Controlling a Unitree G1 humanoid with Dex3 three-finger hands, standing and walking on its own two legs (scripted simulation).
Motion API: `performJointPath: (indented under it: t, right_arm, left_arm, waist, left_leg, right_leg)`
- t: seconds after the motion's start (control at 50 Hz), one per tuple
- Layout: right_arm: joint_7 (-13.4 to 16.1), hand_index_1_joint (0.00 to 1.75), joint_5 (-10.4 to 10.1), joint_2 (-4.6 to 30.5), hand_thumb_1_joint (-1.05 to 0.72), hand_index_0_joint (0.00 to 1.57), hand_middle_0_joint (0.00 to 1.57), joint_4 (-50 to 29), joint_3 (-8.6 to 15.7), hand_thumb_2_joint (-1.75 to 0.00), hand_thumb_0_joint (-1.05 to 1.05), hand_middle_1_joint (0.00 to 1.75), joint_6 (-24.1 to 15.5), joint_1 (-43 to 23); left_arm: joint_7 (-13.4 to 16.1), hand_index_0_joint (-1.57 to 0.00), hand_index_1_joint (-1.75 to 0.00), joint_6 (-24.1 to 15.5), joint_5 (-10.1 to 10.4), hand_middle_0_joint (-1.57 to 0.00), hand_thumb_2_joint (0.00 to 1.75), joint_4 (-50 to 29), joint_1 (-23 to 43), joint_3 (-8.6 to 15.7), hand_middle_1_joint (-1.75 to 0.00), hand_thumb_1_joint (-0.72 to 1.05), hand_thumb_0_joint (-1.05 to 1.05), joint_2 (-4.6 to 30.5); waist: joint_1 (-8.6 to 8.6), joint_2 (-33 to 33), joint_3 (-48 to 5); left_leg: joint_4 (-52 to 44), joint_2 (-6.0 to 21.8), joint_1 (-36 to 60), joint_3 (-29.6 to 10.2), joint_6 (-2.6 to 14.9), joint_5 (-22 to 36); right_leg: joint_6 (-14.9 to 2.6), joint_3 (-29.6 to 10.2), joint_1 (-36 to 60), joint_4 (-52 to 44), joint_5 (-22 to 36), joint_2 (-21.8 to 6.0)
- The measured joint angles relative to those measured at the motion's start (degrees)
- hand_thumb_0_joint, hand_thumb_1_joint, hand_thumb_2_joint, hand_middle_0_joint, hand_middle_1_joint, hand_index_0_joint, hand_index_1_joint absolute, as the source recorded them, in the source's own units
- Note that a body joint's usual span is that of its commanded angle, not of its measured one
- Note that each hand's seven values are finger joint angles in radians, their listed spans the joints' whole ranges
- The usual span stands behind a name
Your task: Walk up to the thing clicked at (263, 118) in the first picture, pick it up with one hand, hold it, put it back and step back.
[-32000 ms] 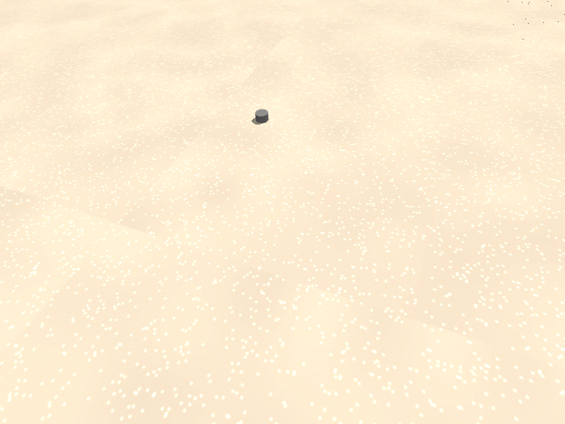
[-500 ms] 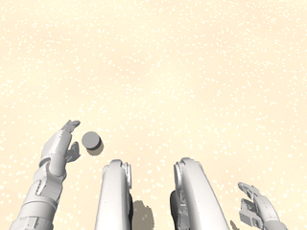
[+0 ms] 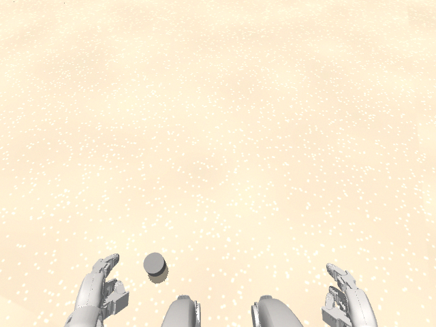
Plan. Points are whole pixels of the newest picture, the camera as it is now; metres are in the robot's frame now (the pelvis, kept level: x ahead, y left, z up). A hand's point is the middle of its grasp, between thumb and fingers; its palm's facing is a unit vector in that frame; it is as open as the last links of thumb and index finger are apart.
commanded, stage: home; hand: left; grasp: from above
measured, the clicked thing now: (154, 264) +0.42 +0.26 -0.64
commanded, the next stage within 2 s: none
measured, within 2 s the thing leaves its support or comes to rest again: neither
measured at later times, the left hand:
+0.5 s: hand (115, 308) +0.18 +0.18 +0.01, palm faces +0.07 -0.98 -0.19, open 7.4 cm
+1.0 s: hand (114, 311) +0.18 +0.18 +0.01, palm faces +0.06 -0.98 -0.20, open 7.4 cm
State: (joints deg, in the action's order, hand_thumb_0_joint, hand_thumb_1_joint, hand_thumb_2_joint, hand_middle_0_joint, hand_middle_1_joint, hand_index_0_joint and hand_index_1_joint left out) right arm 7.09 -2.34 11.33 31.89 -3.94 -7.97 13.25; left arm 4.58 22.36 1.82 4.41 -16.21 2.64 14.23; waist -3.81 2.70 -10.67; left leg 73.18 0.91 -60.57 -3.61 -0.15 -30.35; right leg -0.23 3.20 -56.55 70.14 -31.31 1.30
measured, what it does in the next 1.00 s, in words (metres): rises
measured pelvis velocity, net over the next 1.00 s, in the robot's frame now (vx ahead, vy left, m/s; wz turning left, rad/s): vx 0.02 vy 0.00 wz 0.02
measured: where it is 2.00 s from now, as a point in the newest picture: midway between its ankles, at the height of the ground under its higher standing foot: outside the picture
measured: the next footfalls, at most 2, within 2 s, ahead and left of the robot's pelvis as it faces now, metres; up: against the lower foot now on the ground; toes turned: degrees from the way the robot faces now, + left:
none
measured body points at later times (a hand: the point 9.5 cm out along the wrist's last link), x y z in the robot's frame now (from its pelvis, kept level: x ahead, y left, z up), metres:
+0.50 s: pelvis +0.03 +0.00 +0.06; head +0.03 +0.00 +0.51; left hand +0.18 +0.23 +0.02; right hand +0.20 -0.25 +0.00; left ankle +0.04 +0.11 -0.63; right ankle +0.03 -0.12 -0.63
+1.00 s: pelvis +0.02 +0.00 +0.05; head +0.03 +0.00 +0.50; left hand +0.17 +0.23 +0.02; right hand +0.17 -0.24 -0.01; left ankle +0.04 +0.11 -0.63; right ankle +0.03 -0.12 -0.63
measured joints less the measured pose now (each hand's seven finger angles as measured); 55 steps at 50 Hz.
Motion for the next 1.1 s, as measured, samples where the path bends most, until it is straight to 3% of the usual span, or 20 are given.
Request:
performJointPath:
  t: [0.12,0.3,0.58,1.1]
  right_arm:
    - [2.29,0.3,0.36,0.63,-0.9,0.21,0.2,-0.74,0.74,-0.9,0.01,0.3,-1.22,4.17]
    - [3.55,0.3,1.28,1.82,-0.9,0.21,0.2,-1.96,2.17,-0.9,0.01,0.3,-3.34,5.22]
    - [2.96,0.3,2.09,1.7,-0.9,0.21,0.2,-2.38,1.56,-0.9,0.01,0.3,-6.17,2.46]
    - [3.58,0.3,1.98,1.6,-0.9,0.21,0.2,-0.59,1.61,-0.9,0.01,0.3,-6.63,4.16]
  left_arm:
    - [-0.65,-0.21,-0.3,2.47,2.66,-0.21,0.9,-7.09,-7.35,0.25,-0.3,0.9,0.01,-1.52]
    - [-2.27,-0.2,-0.3,3.81,2.11,-0.21,0.9,-12.48,-13.72,-0.65,-0.3,0.9,0.01,-1.65]
    - [-4.04,-0.2,-0.3,3.77,1.33,-0.21,0.9,-10.45,-12.11,-0.87,-0.3,0.9,0.01,-1.66]
    - [-3.82,-0.2,-0.3,3.52,1.45,-0.21,0.9,-10.7,-12.1,-0.96,-0.3,0.9,0.01,-1.41]
  waist:
    - [-0.22,0.48,0.45]
    - [0.34,0.67,-0.48]
    - [1.57,-0.36,1.79]
    - [1.28,-0.14,1.82]
  left_leg:
    - [-8.81,0.24,10.51,0.29,0.06,1.72]
    - [-15.6,0.06,19.47,0.45,0.09,3.15]
    - [-16.38,-0.32,21.07,-0.02,-0.16,4.16]
    - [-15.94,-0.12,20.66,0.73,0.09,4.25]
  right_leg:
    - [-0.02,-0.31,10.56,-9.27,2.11,0.21]
    - [0.03,-0.47,19.58,-16.2,3.62,0.01]
    - [-0.17,0.01,21.19,-16.51,4.14,-0.33]
    - [0.07,-0.76,20.46,-15.99,4.49,-0.18]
